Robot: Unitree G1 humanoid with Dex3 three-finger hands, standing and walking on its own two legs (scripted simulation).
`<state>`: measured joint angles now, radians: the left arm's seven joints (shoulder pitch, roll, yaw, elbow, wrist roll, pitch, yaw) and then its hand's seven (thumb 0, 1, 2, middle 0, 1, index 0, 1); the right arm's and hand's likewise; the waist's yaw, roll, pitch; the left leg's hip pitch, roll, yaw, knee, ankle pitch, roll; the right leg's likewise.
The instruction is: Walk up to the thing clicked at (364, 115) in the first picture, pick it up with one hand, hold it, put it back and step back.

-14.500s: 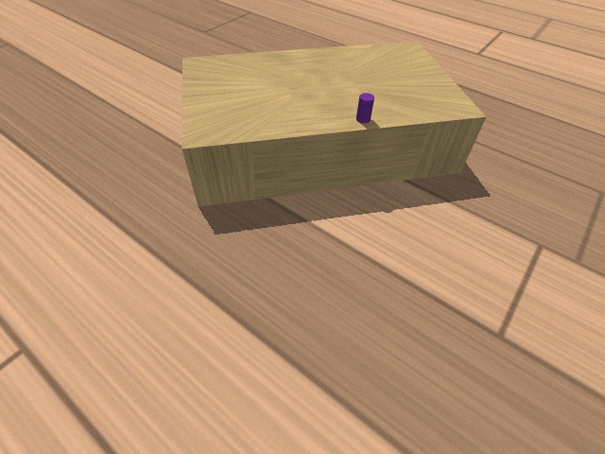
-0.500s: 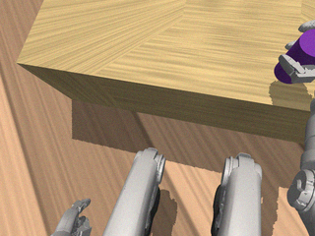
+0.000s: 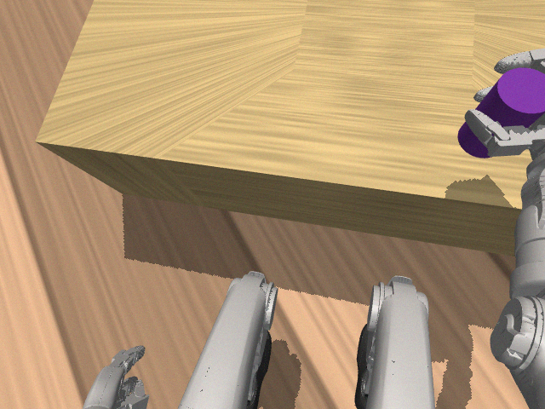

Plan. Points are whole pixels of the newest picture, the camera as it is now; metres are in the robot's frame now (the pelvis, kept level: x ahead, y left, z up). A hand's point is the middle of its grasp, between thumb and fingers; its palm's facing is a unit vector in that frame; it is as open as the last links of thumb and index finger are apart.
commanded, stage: settle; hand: right
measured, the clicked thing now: (501, 117) +0.50 -0.25 +0.00
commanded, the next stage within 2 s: lift in 0.40 s
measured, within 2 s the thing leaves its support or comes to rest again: neither
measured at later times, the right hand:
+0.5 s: hand (520, 94) +0.51 -0.25 +0.04, palm faces +0.14 +0.99 -0.03, open 8.7 cm
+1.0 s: hand out of the picture +0.46 -0.25 +0.10, palm faces +0.14 +0.99 -0.03, open 8.7 cm
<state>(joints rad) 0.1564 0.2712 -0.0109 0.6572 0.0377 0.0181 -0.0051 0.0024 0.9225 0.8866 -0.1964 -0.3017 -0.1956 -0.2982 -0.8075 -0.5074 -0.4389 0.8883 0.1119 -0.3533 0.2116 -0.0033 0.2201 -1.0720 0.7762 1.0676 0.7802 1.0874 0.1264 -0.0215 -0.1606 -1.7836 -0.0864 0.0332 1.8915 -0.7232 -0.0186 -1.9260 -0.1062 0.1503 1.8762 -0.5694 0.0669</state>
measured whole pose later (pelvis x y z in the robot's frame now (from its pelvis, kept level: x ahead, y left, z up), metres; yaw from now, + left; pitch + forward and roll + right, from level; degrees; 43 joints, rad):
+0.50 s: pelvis +0.01 -0.01 +0.03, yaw -1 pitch +35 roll +6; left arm 0.16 0.25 -0.01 0.64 0.04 0.03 -0.02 0.00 0.92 0.89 -0.20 -0.30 -0.19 -0.30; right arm -0.79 -0.47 -0.42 0.89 0.10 -0.38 0.19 0.00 0.22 -1.08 0.77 1.08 0.77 1.10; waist 0.12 -0.02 -0.17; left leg -1.68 -0.07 0.02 1.79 -0.73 -0.04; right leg -1.84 -0.10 0.12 1.80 -0.58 0.05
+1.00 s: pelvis +0.02 -0.01 +0.08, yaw -3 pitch +31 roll +5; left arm 0.18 0.25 0.02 0.63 0.00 0.02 -0.01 0.00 0.93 0.88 -0.20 -0.30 -0.20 -0.29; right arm -0.56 -0.36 -0.35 0.69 0.14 -0.34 0.18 0.00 0.22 -1.08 0.77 1.08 0.77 1.10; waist 0.09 -0.04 -0.19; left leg -1.46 -0.05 0.02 1.60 -0.69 -0.03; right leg -1.61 -0.09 0.11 1.61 -0.55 0.05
